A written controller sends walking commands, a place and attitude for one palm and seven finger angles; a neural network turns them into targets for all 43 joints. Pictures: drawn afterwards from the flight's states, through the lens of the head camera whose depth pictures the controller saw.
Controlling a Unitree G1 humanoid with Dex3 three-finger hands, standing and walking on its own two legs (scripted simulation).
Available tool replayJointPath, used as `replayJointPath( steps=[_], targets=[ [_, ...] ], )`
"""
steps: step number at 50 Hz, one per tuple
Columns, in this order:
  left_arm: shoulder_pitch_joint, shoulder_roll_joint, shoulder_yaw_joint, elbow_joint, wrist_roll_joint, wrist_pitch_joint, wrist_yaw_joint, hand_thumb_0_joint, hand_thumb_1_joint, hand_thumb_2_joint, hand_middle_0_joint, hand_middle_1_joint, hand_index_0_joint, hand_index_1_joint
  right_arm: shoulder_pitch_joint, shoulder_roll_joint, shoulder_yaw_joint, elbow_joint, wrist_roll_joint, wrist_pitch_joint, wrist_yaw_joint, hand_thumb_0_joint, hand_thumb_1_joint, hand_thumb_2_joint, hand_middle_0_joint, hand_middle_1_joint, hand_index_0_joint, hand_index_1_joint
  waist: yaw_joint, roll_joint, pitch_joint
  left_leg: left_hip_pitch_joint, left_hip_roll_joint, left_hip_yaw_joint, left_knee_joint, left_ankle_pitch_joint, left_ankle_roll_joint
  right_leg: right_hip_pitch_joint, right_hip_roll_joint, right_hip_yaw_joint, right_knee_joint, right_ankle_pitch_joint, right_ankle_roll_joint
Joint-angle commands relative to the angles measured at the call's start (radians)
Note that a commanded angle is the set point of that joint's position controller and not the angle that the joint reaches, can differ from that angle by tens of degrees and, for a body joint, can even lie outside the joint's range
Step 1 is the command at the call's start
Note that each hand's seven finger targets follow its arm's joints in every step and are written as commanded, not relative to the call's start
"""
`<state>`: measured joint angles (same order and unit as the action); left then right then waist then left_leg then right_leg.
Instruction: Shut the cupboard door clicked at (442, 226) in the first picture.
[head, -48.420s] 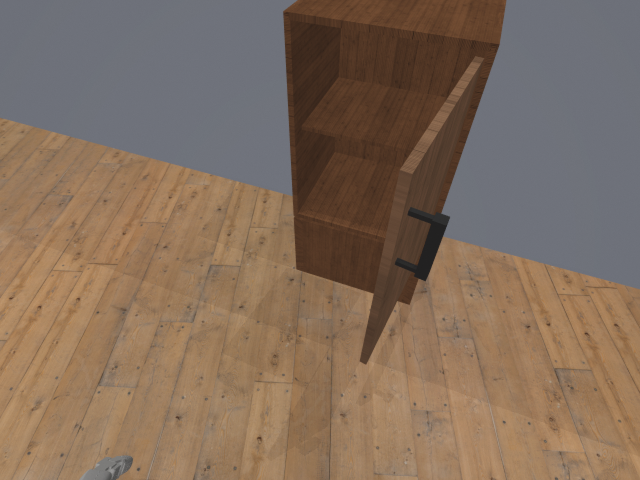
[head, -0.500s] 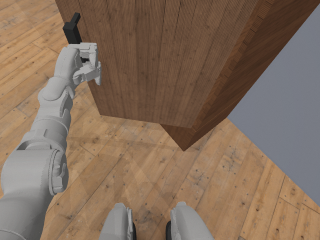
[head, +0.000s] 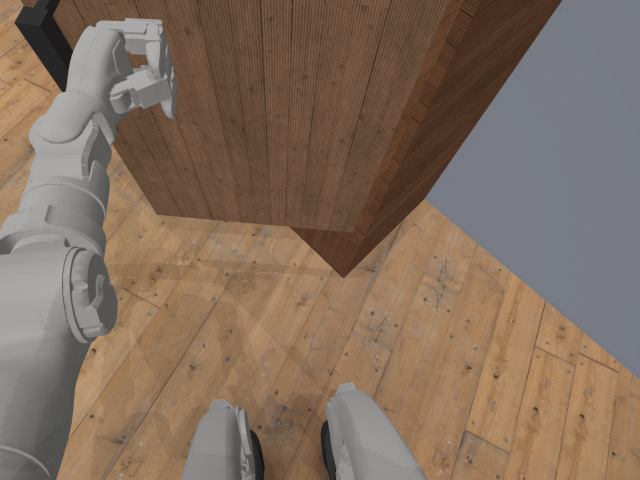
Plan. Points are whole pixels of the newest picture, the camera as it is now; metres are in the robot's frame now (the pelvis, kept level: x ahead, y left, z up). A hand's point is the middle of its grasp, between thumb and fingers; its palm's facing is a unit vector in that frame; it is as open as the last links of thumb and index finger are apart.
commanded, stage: push the door shut along its arc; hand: left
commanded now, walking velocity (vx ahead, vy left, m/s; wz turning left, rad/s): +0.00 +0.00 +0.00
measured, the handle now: (77, 64) +0.59 +0.19 +0.10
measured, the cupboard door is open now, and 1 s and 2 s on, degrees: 41 30 30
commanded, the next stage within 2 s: pull the fist back off the door in 0.42 s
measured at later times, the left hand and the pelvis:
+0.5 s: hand (185, 68) +0.56 +0.08 +0.11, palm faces -0.40 -0.92 -0.02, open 3.5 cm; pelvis -0.01 -0.01 -0.01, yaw +1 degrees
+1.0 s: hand (208, 66) +0.58 +0.05 +0.10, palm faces +0.07 -1.00 +0.00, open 3.1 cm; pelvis +0.01 -0.01 +0.02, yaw +0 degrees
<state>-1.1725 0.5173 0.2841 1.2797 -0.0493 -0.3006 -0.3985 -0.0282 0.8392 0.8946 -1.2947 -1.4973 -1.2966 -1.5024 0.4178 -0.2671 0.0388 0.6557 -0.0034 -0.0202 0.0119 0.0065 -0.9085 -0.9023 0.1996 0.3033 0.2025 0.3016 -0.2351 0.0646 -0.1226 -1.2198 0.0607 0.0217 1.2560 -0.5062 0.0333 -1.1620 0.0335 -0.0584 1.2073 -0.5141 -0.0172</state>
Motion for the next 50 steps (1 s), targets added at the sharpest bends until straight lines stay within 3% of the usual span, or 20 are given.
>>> replayJointPath(
  steps=[1, 7, 11, 14, 15, 17, 23, 26, 27, 28, 29, 30, 32, 34, 36, 38, 40, 43, 46, 50],
  targets=[
    [-0.561, 0.149, -0.026, -0.232, -0.035, -0.030, -0.028, 0.000, 0.900, 0.900, -1.300, -1.500, -1.300, -1.500, 0.177, -0.198, -0.080, -0.034, 0.004, -0.031, -0.017, 0.000, -0.900, -0.900, 0.200, 0.300, 0.200, 0.300, -0.050, 0.108, -0.577, 0.521, -0.031, -0.112, -0.098, 0.388, 0.015, 0.155, 0.026, 0.040, -0.177, 0.329, -0.013],
    [-0.668, 0.120, -0.068, -0.192, -0.045, -0.008, -0.042, 0.000, 0.900, 0.900, -1.300, -1.500, -1.300, -1.500, 0.177, -0.199, -0.073, 0.005, 0.002, -0.054, -0.031, 0.000, -0.900, -0.900, 0.200, 0.300, 0.200, 0.300, -0.088, 0.112, -0.523, 0.488, -0.030, -0.112, -0.080, 0.335, 0.022, 0.097, 0.027, 0.039, -0.187, 0.270, -0.014],
    [-0.718, 0.071, -0.111, -0.211, -0.044, -0.014, -0.050, 0.000, 0.900, 0.900, -1.300, -1.500, -1.300, -1.500, 0.174, -0.201, -0.075, 0.030, -0.007, -0.075, -0.034, 0.000, -0.900, -0.900, 0.200, 0.300, 0.200, 0.300, -0.097, 0.185, -0.559, 0.580, -0.026, -0.132, -0.069, 0.392, 0.017, 0.019, 0.029, 0.019, -0.166, 0.267, -0.023],
    [-0.767, 0.039, -0.130, -0.215, -0.049, -0.008, -0.051, 0.000, 0.900, 0.900, -1.300, -1.500, -1.300, -1.500, 0.174, -0.202, -0.075, 0.043, -0.011, -0.089, -0.037, 0.000, -0.900, -0.900, 0.200, 0.300, 0.200, 0.300, -0.116, 0.190, -0.564, 0.590, -0.027, -0.135, -0.059, 0.401, 0.024, -0.016, 0.033, 0.014, -0.158, 0.257, -0.023],
    [-0.766, 0.062, -0.116, -0.197, -0.046, -0.004, -0.049, 0.000, 0.900, 0.900, -1.300, -1.500, -1.300, -1.500, 0.171, -0.205, -0.074, 0.046, -0.011, -0.091, -0.037, 0.000, -0.900, -0.900, 0.200, 0.300, 0.200, 0.300, -0.109, 0.191, -0.566, 0.590, -0.025, -0.137, -0.056, 0.402, 0.018, -0.017, 0.032, 0.010, -0.151, 0.258, -0.023],
    [-0.782, 0.023, -0.140, -0.194, -0.042, 0.006, -0.047, 0.000, 0.900, 0.900, -1.300, -1.500, -1.300, -1.500, 0.164, -0.203, -0.076, 0.049, -0.012, -0.097, -0.037, 0.000, -0.900, -0.900, 0.200, 0.300, 0.200, 0.300, -0.118, 0.192, -0.576, 0.591, -0.027, -0.136, -0.047, 0.395, 0.021, -0.033, 0.033, 0.010, -0.150, 0.250, -0.023],
    [-0.839, 0.050, -0.132, -0.162, -0.028, 0.031, -0.041, 0.000, 0.900, 0.900, -1.300, -1.500, -1.300, -1.500, 0.167, -0.205, -0.067, 0.062, -0.015, -0.109, -0.043, 0.000, -0.900, -0.900, 0.200, 0.300, 0.200, 0.300, -0.139, 0.168, -0.561, 0.525, -0.028, -0.131, -0.037, 0.348, 0.026, -0.024, 0.035, 0.006, -0.142, 0.229, -0.021],
    [-0.863, -0.008, -0.171, -0.152, -0.017, 0.036, -0.036, 0.000, 0.900, 0.900, -1.300, -1.500, -1.300, -1.500, 0.163, -0.204, -0.066, 0.071, -0.018, -0.117, -0.044, 0.000, -0.900, -0.900, 0.200, 0.300, 0.200, 0.300, -0.153, 0.205, -0.560, 0.565, -0.023, -0.147, -0.035, 0.359, 0.024, -0.096, 0.036, -0.007, -0.127, 0.212, -0.023],
    [-0.877, 0.049, 0.045, -0.155, -0.085, 0.056, 0.172, 0.000, 0.900, 0.900, -1.300, -1.500, -1.300, -1.500, 0.228, -0.178, -0.058, 0.028, -0.030, -0.116, -0.032, 0.000, -0.900, -0.900, 0.200, 0.300, 0.200, 0.300, -0.119, 0.198, -0.558, 0.485, -0.004, -0.162, -0.054, 0.286, 0.007, -0.071, 0.026, 0.008, -0.136, 0.194, -0.019],
    [-0.838, 0.000, 0.009, -0.125, -0.050, 0.064, 0.278, 0.000, 0.900, 0.900, -1.300, -1.500, -1.300, -1.500, 0.228, -0.174, -0.058, 0.028, -0.042, -0.116, -0.011, 0.000, -0.900, -0.900, 0.200, 0.300, 0.200, 0.300, -0.123, 0.195, -0.552, 0.465, -0.005, -0.174, -0.068, 0.264, -0.001, -0.072, 0.023, 0.008, -0.126, 0.178, -0.013],
    [-0.799, -0.029, 0.005, -0.112, -0.035, 0.064, 0.339, 0.000, 0.900, 0.900, -1.300, -1.500, -1.300, -1.500, 0.229, -0.171, -0.063, 0.026, -0.047, -0.114, 0.005, 0.000, -0.900, -0.900, 0.200, 0.300, 0.200, 0.300, -0.117, 0.185, -0.547, 0.481, -0.001, -0.198, -0.083, 0.272, -0.004, -0.096, 0.024, 0.001, -0.112, 0.174, -0.010],
    [-0.812, -0.069, 0.010, -0.122, -0.026, 0.059, 0.399, 0.000, 0.900, 0.900, -1.300, -1.500, -1.300, -1.500, 0.243, -0.172, -0.071, 0.029, -0.062, -0.108, 0.020, 0.000, -0.900, -0.900, 0.200, 0.300, 0.200, 0.300, -0.129, 0.170, -0.553, 0.491, 0.001, -0.200, -0.079, 0.277, -0.006, -0.107, 0.019, -0.001, -0.109, 0.181, -0.002],
    [-0.789, -0.072, 0.041, -0.141, 0.028, 0.026, 0.538, 0.000, 0.900, 0.900, -1.300, -1.500, -1.300, -1.500, 0.265, -0.169, -0.078, 0.020, -0.089, -0.096, 0.052, 0.000, -0.900, -0.900, 0.200, 0.300, 0.200, 0.300, -0.111, 0.164, -0.587, 0.482, -0.007, -0.186, -0.075, 0.293, -0.013, -0.078, 0.015, -0.003, -0.110, 0.195, 0.001],
    [-0.782, -0.034, 0.047, -0.194, 0.128, -0.043, 0.648, 0.000, 0.900, 0.900, -1.300, -1.500, -1.300, -1.500, 0.275, -0.165, -0.084, 0.016, -0.116, -0.088, 0.083, 0.000, -0.900, -0.900, 0.200, 0.300, 0.200, 0.300, -0.090, 0.202, -0.653, 0.508, -0.011, -0.180, -0.055, 0.370, -0.020, -0.072, 0.016, -0.005, -0.084, 0.228, 0.001],
    [-0.742, -0.010, 0.013, -0.209, 0.213, -0.086, 0.675, 0.000, 0.900, 0.900, -1.300, -1.500, -1.300, -1.500, 0.291, -0.167, -0.095, 0.016, -0.124, -0.065, 0.109, 0.000, -0.900, -0.900, 0.200, 0.300, 0.200, 0.300, -0.089, 0.197, -0.679, 0.514, -0.014, -0.155, -0.053, 0.411, -0.017, -0.019, 0.016, 0.000, -0.100, 0.262, 0.000],
    [-0.687, 0.051, 0.026, -0.231, 0.247, -0.106, 0.654, 0.000, 0.900, 0.900, -1.300, -1.500, -1.300, -1.500, 0.301, -0.169, -0.101, 0.003, -0.117, -0.040, 0.116, 0.000, -0.900, -0.900, 0.200, 0.300, 0.200, 0.300, -0.067, 0.171, -0.716, 0.494, -0.024, -0.128, -0.070, 0.421, -0.011, 0.104, 0.018, 0.012, -0.121, 0.314, -0.003],
    [-0.658, 0.030, 0.006, -0.227, 0.222, -0.096, 0.608, 0.000, 0.900, 0.900, -1.300, -1.500, -1.300, -1.500, 0.294, -0.170, -0.104, -0.010, -0.099, -0.018, 0.114, 0.000, -0.900, -0.900, 0.200, 0.300, 0.200, 0.300, -0.067, 0.149, -0.712, 0.493, -0.031, -0.117, -0.099, 0.406, -0.008, 0.173, 0.021, 0.020, -0.148, 0.346, -0.001],
    [-0.582, 0.046, 0.062, -0.237, 0.128, -0.062, 0.549, 0.000, 0.900, 0.900, -1.300, -1.500, -1.300, -1.500, 0.282, -0.168, -0.103, -0.034, -0.072, 0.003, 0.099, 0.000, -0.900, -0.900, 0.200, 0.300, 0.200, 0.300, -0.039, 0.053, -0.678, 0.430, -0.043, -0.086, -0.150, 0.324, -0.001, 0.327, 0.024, 0.041, -0.211, 0.352, 0.007],
    [-0.512, 0.050, 0.108, -0.290, 0.051, -0.082, 0.524, 0.000, 0.900, 0.900, -1.300, -1.500, -1.300, -1.500, 0.269, -0.154, -0.097, -0.047, -0.060, 0.003, 0.081, 0.000, -0.900, -0.900, 0.200, 0.300, 0.200, 0.300, -0.010, 0.005, -0.652, 0.394, -0.049, -0.063, -0.180, 0.324, 0.002, 0.431, 0.022, 0.063, -0.241, 0.413, 0.012],
    [-0.378, -0.055, 0.041, -0.309, 0.066, -0.181, 0.532, 0.000, 0.900, 0.900, -1.300, -1.500, -1.300, -1.500, 0.264, -0.138, -0.106, -0.029, -0.066, -0.007, 0.083, 0.000, -0.900, -0.900, 0.200, 0.300, 0.200, 0.300, -0.001, -0.012, -0.541, 0.432, -0.048, -0.052, -0.196, 0.353, 0.003, 0.390, 0.018, 0.055, -0.249, 0.441, 0.012]
  ],
)
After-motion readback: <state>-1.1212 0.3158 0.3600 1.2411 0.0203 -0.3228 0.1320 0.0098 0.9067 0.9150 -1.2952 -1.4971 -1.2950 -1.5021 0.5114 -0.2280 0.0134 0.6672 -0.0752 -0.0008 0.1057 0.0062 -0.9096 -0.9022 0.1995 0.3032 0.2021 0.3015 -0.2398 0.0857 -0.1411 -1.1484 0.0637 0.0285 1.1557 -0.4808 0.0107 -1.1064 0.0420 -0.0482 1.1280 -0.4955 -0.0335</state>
